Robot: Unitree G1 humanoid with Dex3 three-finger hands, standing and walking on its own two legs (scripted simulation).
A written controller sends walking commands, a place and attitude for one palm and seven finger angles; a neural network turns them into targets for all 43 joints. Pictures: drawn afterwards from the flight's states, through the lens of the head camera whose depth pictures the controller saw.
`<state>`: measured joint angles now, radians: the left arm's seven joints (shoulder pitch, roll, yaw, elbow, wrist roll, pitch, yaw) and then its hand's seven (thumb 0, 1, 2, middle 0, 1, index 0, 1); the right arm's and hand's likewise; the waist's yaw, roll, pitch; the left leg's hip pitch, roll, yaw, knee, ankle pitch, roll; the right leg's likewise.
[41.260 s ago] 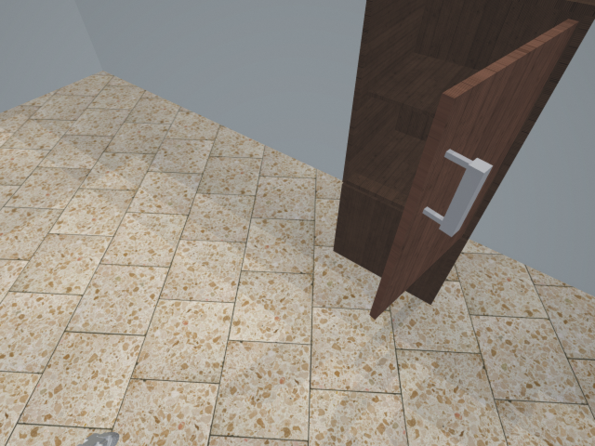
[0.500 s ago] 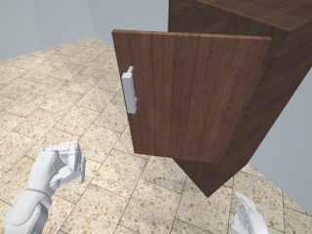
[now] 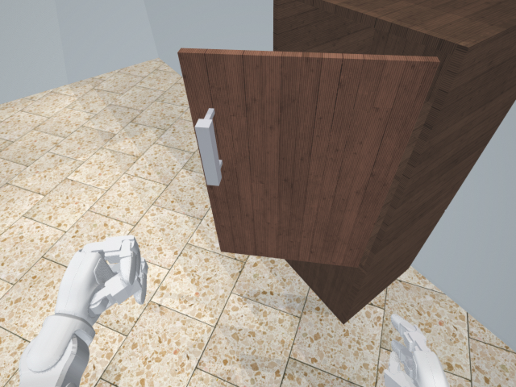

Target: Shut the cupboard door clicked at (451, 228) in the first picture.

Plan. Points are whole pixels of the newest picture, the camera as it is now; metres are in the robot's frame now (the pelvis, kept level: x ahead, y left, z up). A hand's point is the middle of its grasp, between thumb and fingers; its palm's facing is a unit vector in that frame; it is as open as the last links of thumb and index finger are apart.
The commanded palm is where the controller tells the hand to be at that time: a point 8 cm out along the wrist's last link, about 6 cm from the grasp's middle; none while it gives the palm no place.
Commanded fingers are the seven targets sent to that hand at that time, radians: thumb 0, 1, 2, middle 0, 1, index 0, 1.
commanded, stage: bring the fist close to the handle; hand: left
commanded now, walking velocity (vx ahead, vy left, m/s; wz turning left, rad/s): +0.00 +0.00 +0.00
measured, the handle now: (212, 147) +0.52 +0.13 +0.10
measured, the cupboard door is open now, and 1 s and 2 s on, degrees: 45 45 39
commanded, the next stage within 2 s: push the door shut along its arc in 1.30 s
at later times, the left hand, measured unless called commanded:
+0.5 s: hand (182, 222) +0.33 +0.15 +0.10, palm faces -0.08 -1.00 -0.03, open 3.1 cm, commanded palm +0.32 +0.19 +0.10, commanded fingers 0.00 0.90 0.90 -1.30 -1.50 -1.30 -1.50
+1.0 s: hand (216, 177) +0.43 +0.11 +0.10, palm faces -0.06 -1.00 -0.01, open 3.1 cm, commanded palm +0.40 +0.16 +0.10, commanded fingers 0.00 0.90 0.90 -1.30 -1.50 -1.30 -1.50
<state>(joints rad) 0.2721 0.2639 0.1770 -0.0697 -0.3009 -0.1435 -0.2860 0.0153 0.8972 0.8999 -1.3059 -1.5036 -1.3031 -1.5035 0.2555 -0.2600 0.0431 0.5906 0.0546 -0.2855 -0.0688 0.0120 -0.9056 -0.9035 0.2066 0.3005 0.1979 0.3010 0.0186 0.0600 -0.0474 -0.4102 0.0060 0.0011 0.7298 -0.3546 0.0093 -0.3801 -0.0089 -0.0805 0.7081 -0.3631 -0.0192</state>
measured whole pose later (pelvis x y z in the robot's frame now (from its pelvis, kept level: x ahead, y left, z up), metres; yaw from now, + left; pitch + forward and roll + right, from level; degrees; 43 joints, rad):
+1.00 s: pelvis +0.01 +0.00 +0.00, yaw -3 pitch +7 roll +0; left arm -0.52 0.21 0.15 0.68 -0.17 -0.21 -0.08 0.02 0.90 0.90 -1.30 -1.50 -1.30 -1.50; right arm 0.30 -0.25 0.01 0.66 0.04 -0.08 -0.02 0.01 -0.91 -0.90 0.21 0.30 0.20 0.30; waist -0.06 0.03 -0.05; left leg -0.47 0.02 0.05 0.69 -0.35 0.01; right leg -0.47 0.00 -0.03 0.70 -0.35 -0.02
